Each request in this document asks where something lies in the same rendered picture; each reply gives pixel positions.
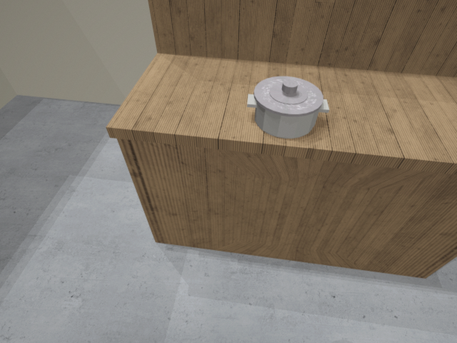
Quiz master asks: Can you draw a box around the table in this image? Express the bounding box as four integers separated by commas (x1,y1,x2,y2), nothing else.
106,0,457,279

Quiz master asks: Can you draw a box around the pot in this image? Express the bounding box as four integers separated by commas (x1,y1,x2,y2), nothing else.
247,94,329,139

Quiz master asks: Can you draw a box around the lid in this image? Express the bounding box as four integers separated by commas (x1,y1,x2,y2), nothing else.
253,76,323,116

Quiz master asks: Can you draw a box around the knob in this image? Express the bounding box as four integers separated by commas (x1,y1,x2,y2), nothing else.
282,79,298,94

